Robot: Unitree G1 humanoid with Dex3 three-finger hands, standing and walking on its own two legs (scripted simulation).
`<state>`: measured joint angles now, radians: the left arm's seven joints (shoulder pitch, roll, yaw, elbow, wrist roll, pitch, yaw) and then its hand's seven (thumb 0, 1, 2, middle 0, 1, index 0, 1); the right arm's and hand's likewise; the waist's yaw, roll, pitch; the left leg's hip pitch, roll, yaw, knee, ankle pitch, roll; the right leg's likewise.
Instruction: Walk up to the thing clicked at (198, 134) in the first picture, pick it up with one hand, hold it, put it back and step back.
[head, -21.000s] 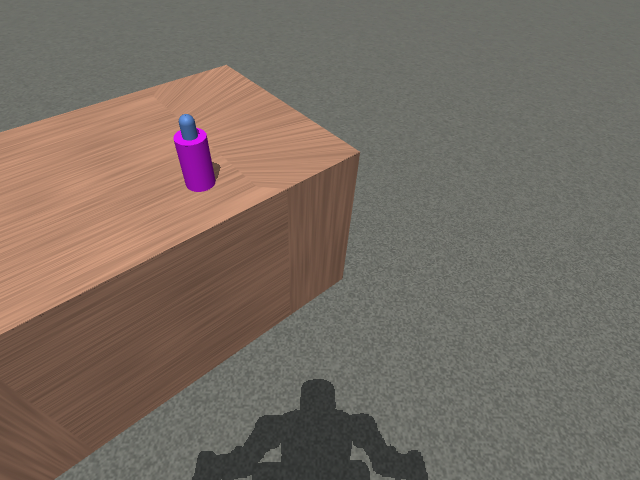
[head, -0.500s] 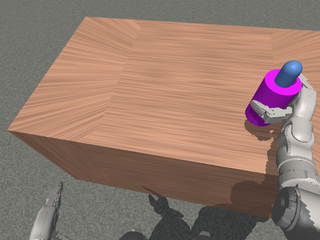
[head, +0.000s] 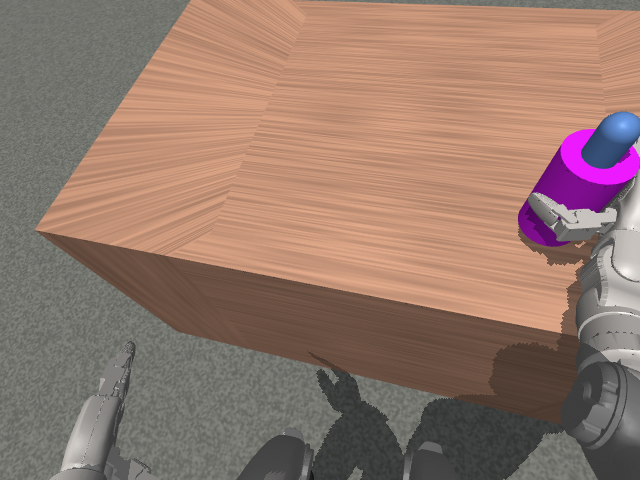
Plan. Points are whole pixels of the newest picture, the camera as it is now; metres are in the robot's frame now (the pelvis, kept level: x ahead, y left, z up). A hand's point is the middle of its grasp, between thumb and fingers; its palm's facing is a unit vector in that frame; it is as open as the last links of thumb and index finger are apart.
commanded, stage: lower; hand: right
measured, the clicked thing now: (580, 179) +0.50 -0.23 +0.06
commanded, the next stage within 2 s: loosen in 0.68 s
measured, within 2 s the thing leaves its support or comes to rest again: rests again in 0.56 s
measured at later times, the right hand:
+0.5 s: hand (564, 199) +0.51 -0.23 +0.01, palm faces +0.29 +0.96 +0.00, open 10.5 cm
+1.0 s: hand (561, 206) +0.50 -0.23 +0.00, palm faces +0.28 +0.96 +0.01, open 10.4 cm
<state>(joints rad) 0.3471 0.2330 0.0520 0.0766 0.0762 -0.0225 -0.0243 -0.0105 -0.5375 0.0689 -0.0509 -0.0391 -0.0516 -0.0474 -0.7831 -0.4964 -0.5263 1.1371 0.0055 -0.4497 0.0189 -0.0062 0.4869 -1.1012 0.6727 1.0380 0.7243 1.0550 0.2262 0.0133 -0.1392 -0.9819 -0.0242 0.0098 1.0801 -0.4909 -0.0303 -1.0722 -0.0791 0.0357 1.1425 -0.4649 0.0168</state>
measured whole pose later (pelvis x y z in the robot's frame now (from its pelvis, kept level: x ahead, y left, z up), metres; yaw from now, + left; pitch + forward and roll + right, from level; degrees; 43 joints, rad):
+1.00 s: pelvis -0.01 +0.00 -0.03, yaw +1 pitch +26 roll +5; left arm 0.38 0.24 0.06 -0.06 0.09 0.01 -0.04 -0.01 -0.51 0.04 -0.06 -0.04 -0.06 -0.04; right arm -0.79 -0.53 -0.56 1.14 -0.01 -0.48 0.02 -0.01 0.40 -0.87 0.74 0.87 0.80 0.88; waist 0.26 0.00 -0.16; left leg -1.13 -0.04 0.04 1.21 -0.54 -0.03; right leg -1.24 -0.09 0.07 1.29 -0.51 0.02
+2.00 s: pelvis +0.02 -0.01 +0.03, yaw -1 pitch +18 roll +4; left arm 0.38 0.24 0.00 0.07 -0.02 0.09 -0.04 -0.01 -0.54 0.06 -0.06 -0.04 -0.06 -0.05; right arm -0.74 -0.72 -0.52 1.15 -0.04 -0.12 0.11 -0.01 0.51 -0.04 0.07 0.06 0.07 0.05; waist 0.15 -0.03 -0.14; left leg -0.77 -0.01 0.00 0.90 -0.44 -0.04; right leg -0.87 -0.06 0.02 0.98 -0.43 0.00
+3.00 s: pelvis +0.01 +0.02 +0.06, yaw -4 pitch +4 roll -1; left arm 0.40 0.25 0.14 0.29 -0.04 0.00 0.12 -0.01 -0.48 0.06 -0.06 -0.06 -0.07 -0.05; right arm 0.48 -0.25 -0.19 0.05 0.07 -0.01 -0.06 -0.01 0.51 -0.05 0.06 0.06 0.06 0.06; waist -0.04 -0.03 -0.08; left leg -0.44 0.03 0.01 0.81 -0.43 -0.01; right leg -0.49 -0.03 0.02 0.78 -0.35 0.04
